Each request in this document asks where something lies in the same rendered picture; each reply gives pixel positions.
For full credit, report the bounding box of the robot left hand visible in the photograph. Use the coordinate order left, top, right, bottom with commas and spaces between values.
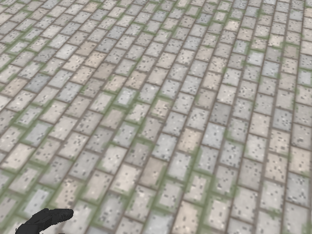
15, 208, 74, 234

